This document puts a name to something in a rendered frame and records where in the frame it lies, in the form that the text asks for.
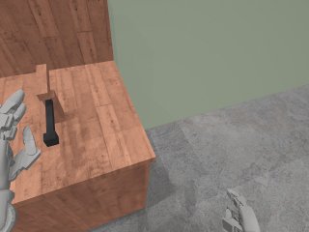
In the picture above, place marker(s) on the counter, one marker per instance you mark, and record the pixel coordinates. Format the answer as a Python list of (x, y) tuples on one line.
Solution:
[(62, 50)]

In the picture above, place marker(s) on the robot right hand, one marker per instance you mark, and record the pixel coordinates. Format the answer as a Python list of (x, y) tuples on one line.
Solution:
[(242, 220)]

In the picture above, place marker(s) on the left robot forearm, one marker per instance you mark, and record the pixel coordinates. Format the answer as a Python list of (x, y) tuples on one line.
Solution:
[(8, 212)]

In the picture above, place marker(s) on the robot left hand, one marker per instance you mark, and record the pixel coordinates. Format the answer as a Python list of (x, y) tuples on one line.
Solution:
[(11, 112)]

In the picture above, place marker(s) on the tap lever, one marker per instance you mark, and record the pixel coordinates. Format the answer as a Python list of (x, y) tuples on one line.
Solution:
[(50, 138)]

